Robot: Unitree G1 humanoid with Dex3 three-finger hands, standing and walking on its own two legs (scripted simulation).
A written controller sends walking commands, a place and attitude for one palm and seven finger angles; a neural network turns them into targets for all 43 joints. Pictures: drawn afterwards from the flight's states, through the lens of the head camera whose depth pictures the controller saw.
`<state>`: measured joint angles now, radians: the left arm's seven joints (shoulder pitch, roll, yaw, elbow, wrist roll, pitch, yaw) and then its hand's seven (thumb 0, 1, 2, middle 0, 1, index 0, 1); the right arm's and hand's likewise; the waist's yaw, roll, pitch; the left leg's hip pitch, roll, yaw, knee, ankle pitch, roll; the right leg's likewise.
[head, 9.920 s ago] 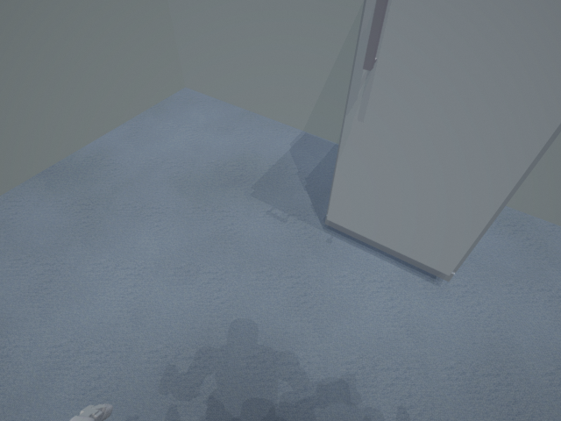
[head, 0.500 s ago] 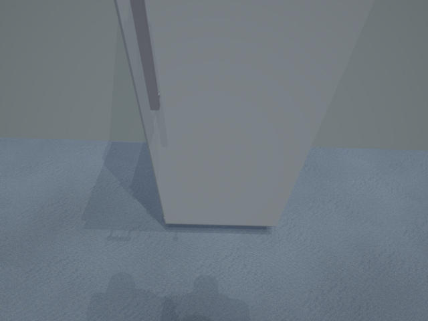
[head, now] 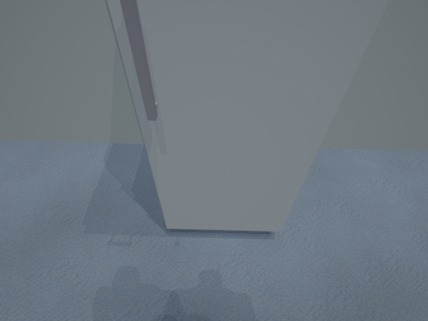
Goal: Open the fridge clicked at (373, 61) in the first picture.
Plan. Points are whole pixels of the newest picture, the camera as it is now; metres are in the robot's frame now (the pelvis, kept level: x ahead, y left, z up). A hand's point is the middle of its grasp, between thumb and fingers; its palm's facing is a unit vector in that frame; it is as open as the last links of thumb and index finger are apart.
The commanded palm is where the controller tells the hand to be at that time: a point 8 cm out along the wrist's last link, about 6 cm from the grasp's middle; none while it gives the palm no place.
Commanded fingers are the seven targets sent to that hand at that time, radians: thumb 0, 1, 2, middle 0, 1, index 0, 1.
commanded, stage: look again from close up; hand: left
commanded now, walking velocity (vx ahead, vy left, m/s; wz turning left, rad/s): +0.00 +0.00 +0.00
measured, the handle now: (142, 53) +0.59 +0.20 +0.21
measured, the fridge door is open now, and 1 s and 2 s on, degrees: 0 0 0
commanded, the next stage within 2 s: shuffle to correct the standing spot in 0.24 s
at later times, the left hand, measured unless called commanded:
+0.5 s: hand out of the picture -0.02 +0.16 -0.18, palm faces +0.04 -0.98 -0.18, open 7.4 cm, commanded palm none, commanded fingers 0.00 0.90 0.90 -0.20 -0.30 -0.20 -0.30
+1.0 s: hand (135, 302) +0.19 +0.19 -0.17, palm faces +0.00 -0.98 -0.22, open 7.3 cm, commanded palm none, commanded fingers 0.00 0.90 0.90 -0.20 -0.30 -0.20 -0.30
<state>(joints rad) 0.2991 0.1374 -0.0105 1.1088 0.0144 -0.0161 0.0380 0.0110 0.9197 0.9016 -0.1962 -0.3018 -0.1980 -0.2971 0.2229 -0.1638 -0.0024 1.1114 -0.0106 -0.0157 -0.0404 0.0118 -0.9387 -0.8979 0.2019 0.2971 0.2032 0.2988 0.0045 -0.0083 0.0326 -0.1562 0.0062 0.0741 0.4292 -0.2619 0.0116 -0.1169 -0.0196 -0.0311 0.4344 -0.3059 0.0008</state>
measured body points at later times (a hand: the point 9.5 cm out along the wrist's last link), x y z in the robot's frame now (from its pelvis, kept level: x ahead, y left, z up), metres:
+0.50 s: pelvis +0.00 +0.00 +0.00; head +0.00 -0.01 +0.45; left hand -0.02 +0.21 -0.16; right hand -0.03 -0.21 -0.17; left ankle -0.02 +0.11 -0.74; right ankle -0.05 -0.12 -0.74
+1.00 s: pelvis +0.11 +0.00 -0.01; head +0.16 -0.01 +0.44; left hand +0.19 +0.24 -0.16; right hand -0.01 -0.18 -0.16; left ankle -0.02 +0.10 -0.74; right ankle +0.21 -0.11 -0.71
